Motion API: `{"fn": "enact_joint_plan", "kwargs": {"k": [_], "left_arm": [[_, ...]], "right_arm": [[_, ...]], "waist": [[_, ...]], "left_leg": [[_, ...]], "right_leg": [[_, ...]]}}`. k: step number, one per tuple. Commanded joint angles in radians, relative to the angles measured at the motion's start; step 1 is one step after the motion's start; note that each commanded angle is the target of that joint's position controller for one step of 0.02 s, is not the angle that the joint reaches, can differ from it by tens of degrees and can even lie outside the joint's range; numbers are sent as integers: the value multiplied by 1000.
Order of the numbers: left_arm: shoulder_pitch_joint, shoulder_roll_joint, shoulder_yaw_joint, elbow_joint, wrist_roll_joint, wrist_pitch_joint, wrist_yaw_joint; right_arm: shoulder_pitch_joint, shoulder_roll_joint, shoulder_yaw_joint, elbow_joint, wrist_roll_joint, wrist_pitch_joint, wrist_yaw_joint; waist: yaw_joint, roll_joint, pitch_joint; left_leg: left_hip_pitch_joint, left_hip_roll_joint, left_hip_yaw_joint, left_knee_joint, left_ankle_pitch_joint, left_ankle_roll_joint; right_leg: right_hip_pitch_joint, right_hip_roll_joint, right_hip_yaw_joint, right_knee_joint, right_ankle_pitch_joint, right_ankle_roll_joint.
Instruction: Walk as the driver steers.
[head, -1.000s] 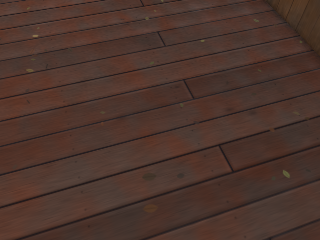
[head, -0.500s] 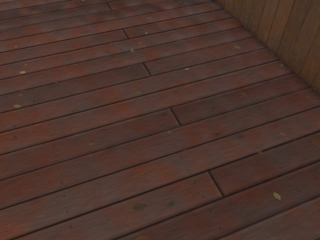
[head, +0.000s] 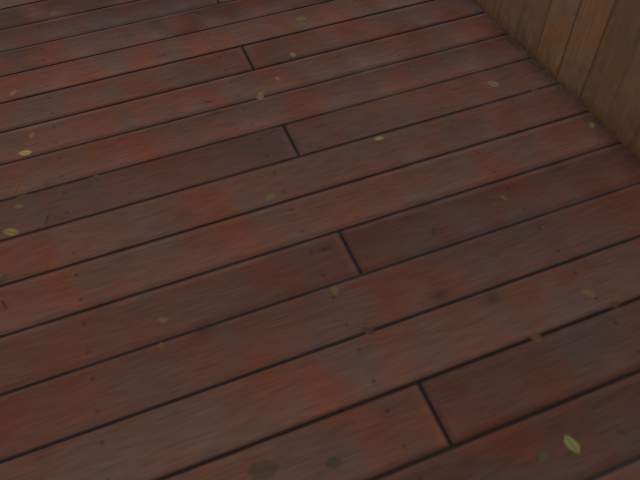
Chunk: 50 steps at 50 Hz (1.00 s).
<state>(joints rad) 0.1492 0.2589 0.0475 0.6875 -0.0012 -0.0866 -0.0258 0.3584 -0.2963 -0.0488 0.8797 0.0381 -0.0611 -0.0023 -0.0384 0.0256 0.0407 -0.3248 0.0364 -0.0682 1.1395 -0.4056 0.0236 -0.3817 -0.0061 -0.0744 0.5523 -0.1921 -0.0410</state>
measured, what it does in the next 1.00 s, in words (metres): walks ahead, turning left: left foot, then right foot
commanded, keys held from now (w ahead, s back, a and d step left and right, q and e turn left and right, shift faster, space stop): w+q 1.00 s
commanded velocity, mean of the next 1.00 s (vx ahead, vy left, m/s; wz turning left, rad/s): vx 0.49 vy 0.00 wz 0.53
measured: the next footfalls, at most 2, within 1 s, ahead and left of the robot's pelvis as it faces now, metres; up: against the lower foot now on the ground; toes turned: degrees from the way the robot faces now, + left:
left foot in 0.46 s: +0.38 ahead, +0.16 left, +0.00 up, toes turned +18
right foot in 0.94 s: +0.72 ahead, +0.08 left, +0.00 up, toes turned +36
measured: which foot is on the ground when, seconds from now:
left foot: up 0.00-0.44, down 0.46-0.94, up 0.96-1.00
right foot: down 0.00-0.46, up 0.48-0.92, down 0.94-1.00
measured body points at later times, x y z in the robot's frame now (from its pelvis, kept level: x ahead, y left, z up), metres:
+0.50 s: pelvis +0.26 +0.05 -0.02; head +0.30 +0.07 +0.43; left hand +0.22 +0.34 -0.15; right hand +0.52 -0.14 -0.10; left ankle +0.35 +0.15 -0.73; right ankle +0.08 -0.11 -0.67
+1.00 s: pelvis +0.55 +0.11 -0.01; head +0.57 +0.12 +0.44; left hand +0.59 +0.44 -0.08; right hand +0.76 -0.10 -0.12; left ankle +0.36 +0.15 -0.67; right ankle +0.69 +0.06 -0.73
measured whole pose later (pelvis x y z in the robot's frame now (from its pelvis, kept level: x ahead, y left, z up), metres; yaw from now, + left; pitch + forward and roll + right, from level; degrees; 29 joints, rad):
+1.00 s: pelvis +0.55 +0.11 -0.01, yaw +34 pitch +2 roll -1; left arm 0.08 0.27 0.05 0.69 0.01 -0.12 -0.02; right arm 0.36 -0.30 -0.07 0.72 0.03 -0.03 -0.02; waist -0.06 0.03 0.01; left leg -0.25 -0.08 -0.19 0.99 -0.51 0.03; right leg -0.45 0.04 0.01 0.56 -0.16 -0.02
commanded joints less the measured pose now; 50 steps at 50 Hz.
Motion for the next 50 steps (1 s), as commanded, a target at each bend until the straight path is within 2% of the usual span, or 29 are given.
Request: {"fn": "enact_joint_plan", "kwargs": {"k": [1,3,6,9,12,17,18,20,21,22,23,24,25,26,27,28,29,30,32,35,38,41,44,45,46,47,48,49,50], "left_arm": [[74,98,33,-5,13,-24,3],[61,85,35,16,13,-40,7],[76,106,45,48,19,-47,17],[93,121,49,69,20,-39,28],[118,145,55,86,13,-28,38],[197,172,66,127,-6,8,39],[194,181,68,129,-10,16,40],[176,214,75,123,-18,30,46],[164,229,78,118,-21,38,49],[146,239,78,114,-27,44,51],[132,227,69,103,-25,39,55],[204,76,26,54,20,18,44],[163,92,14,23,-6,-28,32],[44,158,31,-9,-45,-55,21],[22,151,25,-21,-46,-68,22],[27,148,27,-7,-20,-70,30],[45,164,37,1,-1,-60,33],[63,166,41,2,4,-46,30],[68,140,35,-2,16,-25,29],[-41,101,18,-37,19,-14,31],[-152,81,6,-61,10,-21,20],[-206,111,15,-82,-6,-31,8],[-175,150,34,-80,-9,-45,0],[-121,158,42,-67,-10,-50,1],[-29,180,57,-45,-4,-55,7],[112,230,72,-33,15,-59,15],[212,316,91,-4,31,-47,15],[216,244,79,3,3,-40,7],[168,166,59,-15,-1,-34,12]], "right_arm": [[-14,-96,-34,-78,-4,-7,-4],[-4,-60,-33,-71,-1,17,-2],[-67,-47,-35,-98,-7,35,-5],[-131,-41,-34,-122,-13,27,7],[-234,-24,-22,-158,-18,21,28],[-374,-6,-8,-242,-14,16,61],[-378,-11,-10,-256,-13,16,67],[-334,-44,-27,-269,-11,21,71],[-255,-74,-43,-259,-8,25,69],[-125,-123,-71,-233,-6,28,61],[47,-189,-106,-191,-8,36,42],[72,-299,-126,-179,-5,39,24],[72,-272,-109,-221,-17,19,30],[53,-196,-88,-213,-26,5,35],[1,-159,-78,-214,-20,-4,36],[-75,-128,-68,-224,-18,-8,35],[-123,-94,-57,-242,-27,-10,31],[-142,-93,-54,-255,-34,-11,27],[-135,-113,-60,-252,-26,-14,17],[-96,-149,-69,-238,-22,-9,-3],[-55,-155,-70,-226,-17,3,-12],[-8,-155,-71,-208,-10,11,-13],[-10,-146,-71,-209,-12,19,-18],[-25,-140,-69,-214,-13,22,-19],[-32,-111,-59,-221,-17,22,-17],[-30,-49,-36,-239,-29,19,-12],[114,19,-15,-265,-7,9,-12],[128,-81,-27,-249,12,7,-16],[17,-150,-45,-252,7,13,-17]], "waist": [[41,-148,-59],[24,-128,-42],[23,-82,8],[37,-70,31],[76,-48,62],[126,-41,96],[117,-52,86],[71,-100,16],[21,-122,-37],[-56,-124,-110],[-147,-79,-193],[-53,188,-258],[-63,144,-435],[-101,64,-325],[-60,16,-212],[-7,-42,-140],[28,-28,-113],[50,-11,-101],[63,-15,-82],[32,5,-39],[-20,45,-34],[-39,64,-38],[-9,98,-47],[25,113,-57],[73,106,-106],[134,18,-236],[78,-299,-366],[93,-298,-340],[125,-184,-206]], "left_leg": [[-295,105,-57,72,151,15],[-272,108,-51,52,187,5],[-363,102,-76,-25,280,-11],[-406,88,-68,-179,410,-23],[-397,83,7,-330,487,-18],[-445,66,93,-480,411,24],[-419,49,117,-498,370,38],[-291,-21,180,-499,270,76],[-185,-62,203,-492,218,100],[1,-102,205,-531,223,134],[300,-92,125,-598,269,179],[651,169,-364,-623,190,327],[767,309,-811,-811,48,454],[710,283,-682,-859,87,385],[566,240,-537,-855,160,344],[413,194,-432,-859,264,308],[311,159,-361,-878,356,294],[246,144,-338,-899,403,293],[160,128,-281,-919,500,298],[73,70,-195,-923,496,262],[36,27,-169,-897,377,208],[92,60,-246,-843,299,192],[174,98,-342,-750,282,170],[174,91,-353,-709,304,156],[151,47,-328,-611,353,127],[49,-13,-254,-351,265,89],[-303,-161,-115,-6,-165,12],[-467,-83,-122,156,-179,-3],[-503,-42,-114,201,-79,-10]], "right_leg": [[268,-262,320,-381,-95,-119],[226,-250,222,-421,11,-128],[233,-252,121,-449,103,-138],[273,-244,35,-461,151,-135],[308,-245,-46,-470,194,-123],[484,-283,-118,-395,338,-112],[505,-285,-133,-358,442,-104],[534,-284,-159,-227,814,-84],[532,-280,-167,-105,964,-73],[474,-260,-179,76,989,-53],[283,-220,-184,340,800,-10],[-175,-52,-150,715,-140,58],[-344,65,121,907,-416,66],[-443,1,187,897,-326,41],[-434,-45,180,806,-239,21],[-374,-83,174,708,-185,24],[-301,-107,179,646,-148,31],[-254,-113,177,615,-126,43],[-229,-112,152,529,-101,78],[-220,-84,125,310,68,115],[-133,-26,111,80,261,119],[-103,-4,139,-11,274,106],[-62,0,161,-57,159,66],[5,3,148,-83,134,45],[146,-7,141,-111,133,16],[388,-157,278,-95,76,-48],[726,-394,738,-176,-106,-217],[728,-438,918,-244,-376,-237],[613,-387,757,-264,-389,-188]]}}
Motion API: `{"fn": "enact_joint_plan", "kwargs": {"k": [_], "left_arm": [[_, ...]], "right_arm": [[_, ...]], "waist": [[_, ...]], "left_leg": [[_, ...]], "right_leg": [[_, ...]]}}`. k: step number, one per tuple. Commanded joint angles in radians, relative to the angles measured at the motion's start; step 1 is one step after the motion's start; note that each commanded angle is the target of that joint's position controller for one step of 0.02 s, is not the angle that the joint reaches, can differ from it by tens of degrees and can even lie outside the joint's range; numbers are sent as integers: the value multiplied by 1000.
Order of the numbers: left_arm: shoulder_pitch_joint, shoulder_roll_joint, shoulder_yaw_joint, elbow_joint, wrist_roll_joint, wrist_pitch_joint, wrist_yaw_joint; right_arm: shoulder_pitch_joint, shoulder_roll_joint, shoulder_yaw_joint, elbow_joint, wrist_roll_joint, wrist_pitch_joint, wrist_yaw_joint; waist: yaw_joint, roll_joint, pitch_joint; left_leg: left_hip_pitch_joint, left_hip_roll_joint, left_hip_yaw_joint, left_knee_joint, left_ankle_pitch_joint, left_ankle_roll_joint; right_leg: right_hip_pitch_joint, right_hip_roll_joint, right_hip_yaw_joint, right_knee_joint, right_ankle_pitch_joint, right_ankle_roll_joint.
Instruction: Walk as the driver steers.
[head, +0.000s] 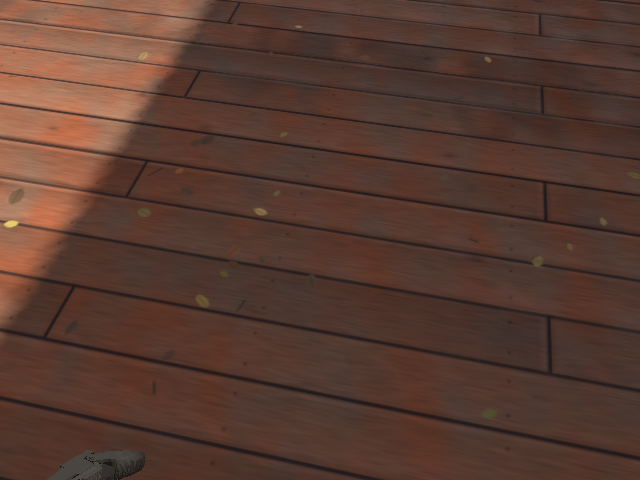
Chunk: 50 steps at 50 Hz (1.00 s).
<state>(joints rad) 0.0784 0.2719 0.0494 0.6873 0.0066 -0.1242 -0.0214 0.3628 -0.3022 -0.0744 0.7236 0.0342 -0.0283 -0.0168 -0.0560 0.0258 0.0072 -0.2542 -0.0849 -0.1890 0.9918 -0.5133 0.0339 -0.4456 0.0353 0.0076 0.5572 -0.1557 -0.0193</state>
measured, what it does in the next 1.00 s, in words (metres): walks ahead: left foot, then right foot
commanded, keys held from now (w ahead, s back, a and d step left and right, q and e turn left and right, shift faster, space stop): w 0.42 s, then w+e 0.48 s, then e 0.10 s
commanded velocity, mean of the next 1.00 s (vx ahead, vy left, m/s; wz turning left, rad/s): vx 0.49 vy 0.00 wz -0.08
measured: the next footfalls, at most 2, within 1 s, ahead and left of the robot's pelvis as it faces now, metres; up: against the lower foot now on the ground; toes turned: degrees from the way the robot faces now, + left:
left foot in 0.42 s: +0.37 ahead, +0.16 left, +0.00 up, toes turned +8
right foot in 0.98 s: +0.66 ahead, -0.07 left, +0.00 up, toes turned -11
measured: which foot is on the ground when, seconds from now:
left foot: up 0.00-0.40, down 0.42-0.98, up 1.00-1.00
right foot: down 0.00-0.44, up 0.46-0.96, down 0.98-1.00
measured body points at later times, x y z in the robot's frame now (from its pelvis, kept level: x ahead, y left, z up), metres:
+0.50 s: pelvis +0.26 +0.05 +0.00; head +0.29 +0.07 +0.45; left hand +0.23 +0.34 -0.13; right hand +0.50 -0.16 -0.06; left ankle +0.33 +0.16 -0.72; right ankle +0.12 -0.11 -0.66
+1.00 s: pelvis +0.52 +0.03 -0.01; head +0.57 +0.02 +0.44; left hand +0.77 +0.24 -0.10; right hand +0.52 -0.26 -0.14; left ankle +0.34 +0.17 -0.68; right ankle +0.63 -0.06 -0.73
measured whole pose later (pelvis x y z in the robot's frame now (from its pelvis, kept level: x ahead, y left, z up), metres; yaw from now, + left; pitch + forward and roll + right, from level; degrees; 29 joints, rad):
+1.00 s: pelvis +0.52 +0.03 -0.01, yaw -9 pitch +2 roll +1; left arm 0.07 0.28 0.05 0.68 -0.01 -0.04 -0.05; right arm 0.32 -0.28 -0.07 0.83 0.00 -0.04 -0.03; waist -0.04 -0.02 0.06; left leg -0.04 0.06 0.19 0.76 -0.48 -0.04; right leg -0.53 0.02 -0.05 0.62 -0.09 -0.11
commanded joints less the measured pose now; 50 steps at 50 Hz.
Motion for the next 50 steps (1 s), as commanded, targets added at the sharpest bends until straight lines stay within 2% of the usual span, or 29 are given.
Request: {"fn": "enact_joint_plan", "kwargs": {"k": [1,2,3,5,9,12,15,18,19,20,21,22,23,24,25,26,27,29,30,32,36,39,43,45,46,47,48,49,50], "left_arm": [[196,129,46,-14,0,12,9],[169,108,37,-3,6,17,8],[158,92,29,6,12,16,9],[163,86,29,26,4,8,6],[180,144,43,65,-12,4,6],[200,170,46,87,-23,17,9],[263,191,48,120,-33,30,8],[288,209,51,148,-41,47,10],[281,219,52,152,-43,53,13],[267,220,51,154,-46,57,16],[275,196,40,156,-40,58,19],[275,133,12,126,-10,53,19],[372,35,-18,107,-14,35,15],[307,148,10,120,-40,24,10],[236,176,21,93,-57,19,6],[203,163,20,92,-50,22,10],[195,153,24,93,-36,29,12],[240,117,23,111,-38,57,13],[243,97,21,113,-38,69,14],[208,85,22,99,-36,81,18],[115,67,17,68,-29,76,3],[5,44,4,27,-24,73,-16],[-92,47,0,-38,-26,72,-41],[-80,66,10,-59,-28,74,-52],[-38,86,21,-59,-24,77,-53],[68,121,42,-38,-21,78,-51],[221,175,71,-3,-18,76,-38],[309,266,96,11,-14,85,-12],[236,341,98,-38,4,81,-6]], "right_arm": [[-58,-143,-21,-107,-7,-15,-4],[-98,-123,-20,-120,-21,-17,-1],[-101,-101,-19,-124,-18,-17,5],[-80,-57,-9,-119,-9,-13,13],[-164,-20,13,-143,-27,-17,21],[-258,-7,26,-156,-23,-34,37],[-345,-15,26,-180,-14,-41,48],[-377,-40,18,-199,-12,-44,56],[-345,-56,10,-193,-15,-45,56],[-259,-79,-5,-167,-22,-45,52],[-115,-125,-31,-121,-27,-41,44],[67,-204,-54,-94,-40,-34,28],[75,-260,-56,-93,-45,-32,29],[70,-167,-35,-92,-36,-36,31],[15,-133,-21,-88,-31,-42,31],[-45,-103,-12,-87,-33,-47,34],[-94,-77,-6,-85,-38,-53,38],[-138,-53,-4,-73,-46,-72,39],[-142,-55,-7,-62,-47,-82,38],[-137,-68,-14,-38,-53,-92,32],[-121,-90,-20,-4,-52,-89,16],[-78,-116,-27,23,-44,-80,7],[-21,-139,-37,63,-26,-49,2],[-34,-161,-42,63,-22,-32,-5],[-51,-176,-46,57,-21,-21,-12],[-65,-184,-47,49,-21,-10,-19],[-86,-180,-43,39,-14,-6,-25],[-51,-127,-23,15,-42,-21,-25],[41,-23,15,-31,-60,-50,-7]], "waist": [[136,-115,-95],[120,-99,-37],[95,-116,-12],[74,-138,-8],[76,-101,6],[109,-97,21],[140,-101,36],[126,-118,46],[97,-123,28],[40,-115,-23],[-25,-96,-116],[-93,35,-261],[-25,270,-362],[-68,150,-304],[-51,123,-172],[-18,67,-110],[12,67,-62],[60,81,-40],[70,66,-28],[73,41,4],[49,26,36],[3,5,72],[-24,5,95],[5,34,62],[36,58,29],[93,68,-32],[178,47,-111],[186,-107,-209],[75,-315,-373]], "left_leg": [[-542,109,41,329,106,-23],[-514,131,41,280,154,-23],[-468,151,41,237,182,-19],[-420,158,63,161,190,-18],[-435,181,102,-66,302,-31],[-371,174,152,-257,450,-32],[-325,151,181,-367,492,-26],[-294,132,190,-439,423,11],[-230,114,205,-467,405,28],[-90,86,231,-510,422,51],[129,77,233,-515,434,79],[438,292,-9,-486,460,149],[641,499,-460,-620,255,287],[578,481,-470,-670,145,265],[464,449,-312,-687,192,228],[346,401,-201,-715,270,202],[252,367,-123,-751,329,189],[144,338,-16,-816,420,178],[118,338,27,-836,471,181],[107,336,104,-859,541,178],[139,307,242,-875,593,147],[181,322,303,-884,601,132],[340,366,344,-812,708,116],[382,371,373,-717,972,95],[389,364,385,-621,1185,79],[370,345,394,-463,1324,60],[270,300,414,-242,1269,17],[-1,226,406,77,744,-47],[-386,-8,267,473,-133,-120]], "right_leg": [[551,-375,527,-274,-296,-175],[447,-329,428,-293,-172,-168],[380,-293,351,-316,-93,-160],[331,-267,267,-355,-9,-173],[333,-280,168,-405,136,-208],[323,-248,79,-411,174,-183],[359,-263,60,-398,176,-168],[435,-304,66,-354,244,-148],[446,-303,54,-307,345,-136],[434,-277,14,-200,494,-114],[367,-229,-30,-21,552,-86],[137,-173,-62,309,251,-42],[-200,-7,-8,613,-412,5],[-302,-52,109,723,-419,-3],[-348,-93,98,722,-325,-13],[-313,-133,81,681,-239,-9],[-280,-156,83,632,-177,-1],[-187,-175,93,604,-103,15],[-183,-175,97,594,-84,23],[-227,-170,116,543,-14,37],[-247,-151,97,319,194,38],[-237,-141,34,179,262,21],[-290,-124,-19,84,159,-20],[-221,-80,-72,67,61,-54],[-150,-38,-108,70,7,-72],[-20,10,-131,59,-9,-93],[212,41,-115,-36,116,-127],[523,-118,121,-25,433,-191],[836,-418,702,-93,646,-450]]}}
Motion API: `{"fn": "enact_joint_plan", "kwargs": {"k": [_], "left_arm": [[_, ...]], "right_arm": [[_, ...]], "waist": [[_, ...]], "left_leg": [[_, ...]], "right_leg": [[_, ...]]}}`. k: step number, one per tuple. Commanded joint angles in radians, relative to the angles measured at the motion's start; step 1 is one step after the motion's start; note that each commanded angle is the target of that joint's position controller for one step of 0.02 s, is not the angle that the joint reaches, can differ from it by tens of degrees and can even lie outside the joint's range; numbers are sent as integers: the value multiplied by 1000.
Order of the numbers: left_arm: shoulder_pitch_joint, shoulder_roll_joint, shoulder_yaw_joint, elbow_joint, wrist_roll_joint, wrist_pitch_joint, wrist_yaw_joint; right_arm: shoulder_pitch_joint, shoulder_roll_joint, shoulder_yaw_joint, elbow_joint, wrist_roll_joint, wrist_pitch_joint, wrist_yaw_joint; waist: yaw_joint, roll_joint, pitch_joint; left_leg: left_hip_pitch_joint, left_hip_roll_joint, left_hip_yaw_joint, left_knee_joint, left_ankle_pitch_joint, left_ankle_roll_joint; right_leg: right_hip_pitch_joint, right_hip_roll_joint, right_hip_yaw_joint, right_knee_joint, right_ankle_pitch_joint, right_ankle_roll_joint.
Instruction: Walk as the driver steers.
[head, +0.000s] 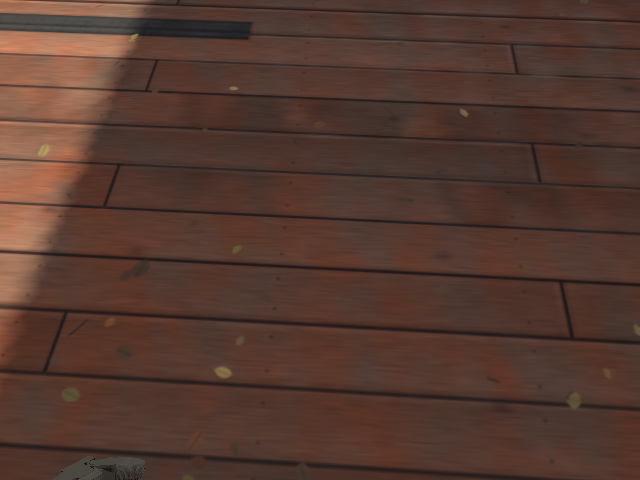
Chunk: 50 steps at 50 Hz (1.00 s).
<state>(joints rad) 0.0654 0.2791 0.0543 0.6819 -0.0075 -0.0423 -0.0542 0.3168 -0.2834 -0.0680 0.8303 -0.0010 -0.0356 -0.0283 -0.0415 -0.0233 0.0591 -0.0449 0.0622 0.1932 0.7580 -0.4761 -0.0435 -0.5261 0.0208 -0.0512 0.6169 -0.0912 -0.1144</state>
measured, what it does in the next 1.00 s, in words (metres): walks ahead, turning right: left foot, then right foot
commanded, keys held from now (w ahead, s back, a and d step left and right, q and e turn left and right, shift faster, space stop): e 0.56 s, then no key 0.44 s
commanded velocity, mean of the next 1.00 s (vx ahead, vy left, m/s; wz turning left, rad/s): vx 0.08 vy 0.00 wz -0.44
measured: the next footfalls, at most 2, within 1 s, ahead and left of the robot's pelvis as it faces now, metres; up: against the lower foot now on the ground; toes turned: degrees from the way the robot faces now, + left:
left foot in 0.44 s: +0.25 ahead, +0.11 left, +0.00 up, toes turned -26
right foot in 0.82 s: +0.14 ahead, -0.11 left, +0.00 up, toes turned -24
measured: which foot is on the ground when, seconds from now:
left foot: up 0.00-0.42, down 0.44-1.00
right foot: down 0.00-0.44, up 0.46-0.80, down 0.82-1.00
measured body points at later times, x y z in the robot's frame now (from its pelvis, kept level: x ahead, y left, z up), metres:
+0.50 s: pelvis +0.16 +0.03 +0.02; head +0.19 +0.03 +0.47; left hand +0.39 +0.26 -0.08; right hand +0.24 -0.28 -0.07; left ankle +0.24 +0.13 -0.71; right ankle +0.10 -0.07 -0.68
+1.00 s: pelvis +0.15 +0.00 +0.02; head +0.16 -0.02 +0.47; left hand +0.41 +0.14 -0.07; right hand +0.14 -0.30 -0.10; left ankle +0.22 +0.13 -0.71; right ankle +0.10 -0.09 -0.71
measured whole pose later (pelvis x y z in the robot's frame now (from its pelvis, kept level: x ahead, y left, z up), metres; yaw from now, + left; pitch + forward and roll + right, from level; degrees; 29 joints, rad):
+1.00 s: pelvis +0.15 +0.00 +0.02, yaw -26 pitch +0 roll +0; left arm 0.16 0.22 0.02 0.69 0.02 0.01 0.01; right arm 0.18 -0.29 -0.05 0.79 -0.01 0.01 -0.02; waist -0.02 0.04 0.02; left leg -0.28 0.05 -0.02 0.59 -0.33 -0.07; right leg -0.23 0.04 0.03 0.50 -0.27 -0.03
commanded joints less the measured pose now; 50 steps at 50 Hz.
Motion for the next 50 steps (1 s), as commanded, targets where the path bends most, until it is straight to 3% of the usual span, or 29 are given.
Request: {"fn": "enact_joint_plan", "kwargs": {"k": [1,2,3,4,5,7,11,14,18,20,21,22,23,24,25,26,28,30,32,37,39,40,41,42,43,44,45,47,50], "left_arm": [[273,262,79,-50,14,2,23],[221,214,66,-54,7,-2,24],[174,181,61,-49,-11,-4,25],[131,149,53,-58,-17,-1,34],[106,144,48,-71,-4,5,39],[87,165,56,-75,11,8,44],[90,193,66,-67,-3,31,68],[90,191,65,-70,-9,57,83],[96,184,62,-77,-7,73,85],[72,174,58,-89,-13,76,86],[58,160,53,-96,-17,78,88],[99,112,38,-103,-5,76,87],[209,78,31,-103,1,70,85],[204,163,51,-104,6,61,82],[192,219,71,-86,-5,66,81],[180,216,77,-69,-13,80,86],[166,171,69,-73,-16,105,87],[133,114,51,-93,-17,106,84],[108,91,40,-107,-11,101,82],[107,95,32,-103,-3,97,64],[161,84,32,-73,1,94,55],[165,97,34,-70,6,93,54],[174,147,40,-79,16,92,62],[108,196,43,-94,31,93,65],[92,132,28,-102,46,78,61],[67,100,15,-90,51,62,59],[51,101,15,-79,45,50,60],[43,97,10,-62,30,35,64],[42,70,1,-37,18,38,64]], "right_arm": [[23,-150,-11,-122,0,-68,20],[-61,-154,-11,-157,29,-73,22],[-85,-138,-9,-153,17,-70,11],[-96,-148,-16,-149,-3,-59,-1],[-86,-152,-21,-150,-5,-42,-3],[-52,-117,-13,-150,-12,-19,-7],[-97,-92,-1,-161,-16,-4,-14],[-170,-97,0,-180,-7,4,-6],[-225,-112,-7,-202,-2,-4,7],[-194,-121,-16,-198,0,-17,12],[-160,-127,-21,-188,-1,-26,13],[-138,-183,-34,-193,-16,-27,7],[-175,-252,-48,-205,-39,-12,0],[-118,-209,-45,-192,-42,-6,2],[-133,-157,-30,-205,-34,-5,1],[-169,-125,-23,-209,-25,1,0],[-211,-114,-17,-215,-11,13,-7],[-196,-123,-20,-203,-19,25,-11],[-184,-135,-25,-194,-18,32,-12],[-181,-168,-34,-171,6,40,4],[-195,-161,-27,-158,23,43,7],[-149,-138,-19,-135,27,40,9],[-114,-91,-1,-129,1,33,17],[-108,-34,16,-152,-29,22,21],[-190,-89,6,-157,-27,24,11],[-204,-105,-1,-154,-14,26,10],[-195,-96,-1,-137,-12,29,6],[-174,-100,-4,-119,-15,35,3],[-125,-71,9,-86,-11,29,14]], "waist": [[147,-78,-535],[135,-47,-402],[94,42,-252],[68,45,-198],[37,26,-165],[6,-3,-162],[15,-42,-210],[39,-74,-212],[57,-116,-182],[30,-137,-174],[6,-135,-167],[27,-39,-207],[109,239,-196],[65,297,-221],[54,197,-202],[60,140,-172],[64,140,-132],[47,177,-123],[31,204,-153],[15,231,-177],[52,210,-158],[51,182,-146],[28,39,-175],[-22,-203,-150],[48,-173,-132],[35,-155,-105],[30,-157,-98],[30,-163,-94],[5,-103,-130]], "left_leg": [[-615,-94,-322,751,-162,-22],[-655,-48,-313,700,-97,-3],[-668,-10,-287,598,-35,-3],[-635,16,-281,521,12,-7],[-564,19,-279,486,38,-11],[-507,2,-262,394,70,-34],[-473,-36,-260,184,210,-65],[-445,-60,-275,67,291,-68],[-415,-92,-301,-83,240,-49],[-343,-96,-301,-238,282,-22],[-255,-75,-295,-367,410,2],[-112,91,-413,-386,558,63],[7,300,-642,-374,880,224],[12,396,-788,-398,901,341],[-10,346,-686,-382,837,328],[-40,272,-564,-372,768,278],[-96,204,-440,-391,684,238],[-115,158,-364,-416,674,241],[-82,172,-344,-408,706,261],[-91,206,-345,-388,654,273],[-147,181,-323,-350,565,235],[-203,154,-305,-329,478,179],[-300,90,-240,-215,306,89],[-379,-11,-146,-166,50,8],[-332,1,-202,-91,-26,-16],[-329,4,-217,-74,2,-17],[-330,0,-218,-86,32,-20],[-311,7,-236,-95,68,-34],[-183,3,-219,-269,278,-36]], "right_leg": [[915,-391,718,-182,627,-344],[807,-345,550,-175,633,-297],[638,-277,441,-199,582,-236],[521,-244,392,-225,531,-205],[405,-216,363,-257,532,-196],[303,-194,332,-275,596,-197],[268,-149,300,-242,562,-153],[259,-128,340,-228,364,-111],[302,-133,455,-177,222,-92],[328,-117,505,-128,202,-64],[305,-84,502,-88,150,-30],[225,-30,445,35,-64,19],[20,136,264,230,-526,88],[-78,101,209,460,-619,139],[-92,59,217,578,-547,160],[-98,39,199,618,-477,179],[-90,16,166,625,-389,205],[-45,19,115,523,-354,213],[4,9,98,401,-368,213],[186,-8,53,87,-306,176],[314,11,17,-155,-131,134],[399,4,41,-258,-48,104],[516,-133,215,-282,94,60],[435,-297,378,-278,175,-60],[338,-311,398,-311,71,-126],[327,-274,365,-313,30,-110],[340,-236,328,-302,30,-81],[360,-222,302,-266,187,-65],[366,-182,250,-215,267,-36]]}}
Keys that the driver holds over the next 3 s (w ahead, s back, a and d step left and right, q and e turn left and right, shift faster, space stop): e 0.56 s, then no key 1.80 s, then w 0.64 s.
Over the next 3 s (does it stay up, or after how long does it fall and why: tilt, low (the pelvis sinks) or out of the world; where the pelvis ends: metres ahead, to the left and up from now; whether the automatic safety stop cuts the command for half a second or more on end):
stays up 0.35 -0.06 0.02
